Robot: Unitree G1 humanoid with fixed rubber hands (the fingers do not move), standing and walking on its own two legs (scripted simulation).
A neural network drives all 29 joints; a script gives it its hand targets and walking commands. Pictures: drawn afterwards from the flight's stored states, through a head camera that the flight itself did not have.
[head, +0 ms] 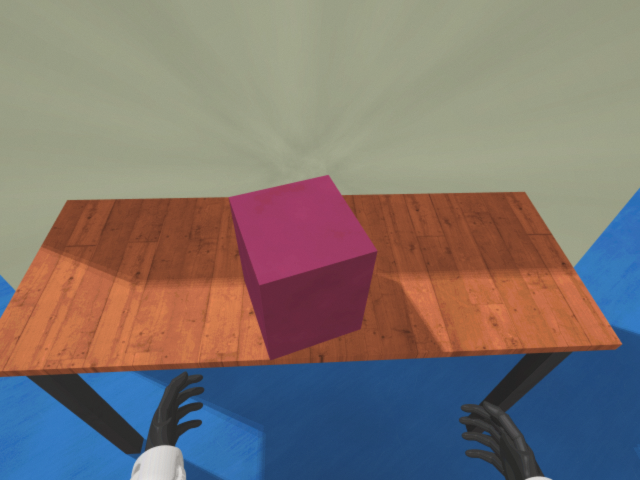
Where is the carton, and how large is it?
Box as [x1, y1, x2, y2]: [229, 175, 376, 359]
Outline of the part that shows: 328,175 229,197 244,280 270,359 359,329 361,325 376,255 376,249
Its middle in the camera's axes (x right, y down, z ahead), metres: -0.03 +0.05 +0.65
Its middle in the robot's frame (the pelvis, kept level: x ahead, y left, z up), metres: +0.45 +0.03 -0.04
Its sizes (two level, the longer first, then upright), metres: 0.179 0.169 0.216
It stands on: a table, 0.63 m high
